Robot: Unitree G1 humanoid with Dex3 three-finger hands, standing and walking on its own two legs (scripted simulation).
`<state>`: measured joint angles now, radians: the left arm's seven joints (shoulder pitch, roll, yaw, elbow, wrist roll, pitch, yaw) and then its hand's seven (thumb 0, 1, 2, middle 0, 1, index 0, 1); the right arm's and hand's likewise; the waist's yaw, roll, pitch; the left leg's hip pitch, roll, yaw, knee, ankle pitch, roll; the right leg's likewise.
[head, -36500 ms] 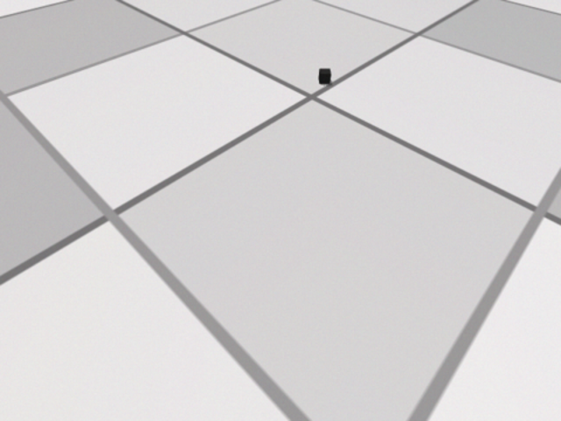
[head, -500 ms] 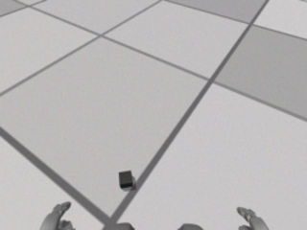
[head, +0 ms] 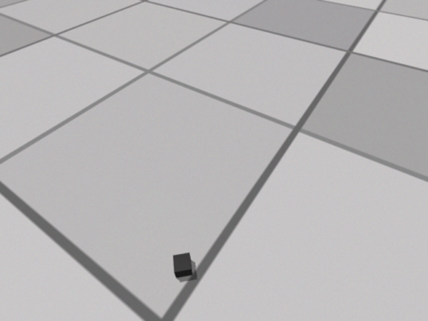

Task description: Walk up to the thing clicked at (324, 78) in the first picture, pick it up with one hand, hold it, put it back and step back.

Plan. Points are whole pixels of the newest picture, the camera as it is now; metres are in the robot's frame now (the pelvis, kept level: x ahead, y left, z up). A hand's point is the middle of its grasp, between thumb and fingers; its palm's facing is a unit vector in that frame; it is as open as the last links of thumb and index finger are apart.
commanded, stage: stand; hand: left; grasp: from above
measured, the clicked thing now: (182, 265) +0.48 +0.16 -0.74
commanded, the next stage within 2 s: step back in 1.78 s
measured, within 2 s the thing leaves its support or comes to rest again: neither
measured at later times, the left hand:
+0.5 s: hand out of the picture +0.04 +0.23 -0.16, palm faces +0.01 -0.94 -0.33, open 7.4 cm
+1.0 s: hand out of the picture +0.08 +0.22 -0.15, palm faces +0.00 -0.94 -0.33, open 7.4 cm
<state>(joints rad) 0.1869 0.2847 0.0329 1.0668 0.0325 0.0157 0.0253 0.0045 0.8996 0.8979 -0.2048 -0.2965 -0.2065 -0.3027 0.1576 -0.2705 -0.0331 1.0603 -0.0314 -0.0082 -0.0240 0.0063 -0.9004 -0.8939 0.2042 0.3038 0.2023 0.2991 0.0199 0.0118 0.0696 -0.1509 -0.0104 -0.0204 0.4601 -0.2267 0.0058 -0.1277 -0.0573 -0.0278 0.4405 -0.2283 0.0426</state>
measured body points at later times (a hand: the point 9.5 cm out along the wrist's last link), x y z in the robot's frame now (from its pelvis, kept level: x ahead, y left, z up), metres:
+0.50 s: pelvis -0.01 -0.02 +0.00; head -0.01 -0.02 +0.45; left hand +0.04 +0.27 -0.13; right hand +0.04 -0.31 -0.14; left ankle +0.02 +0.12 -0.74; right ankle +0.01 -0.15 -0.74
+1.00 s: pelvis +0.01 -0.02 +0.01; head +0.01 -0.03 +0.46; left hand +0.08 +0.27 -0.13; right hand +0.07 -0.31 -0.13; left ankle +0.02 +0.12 -0.74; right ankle +0.01 -0.15 -0.74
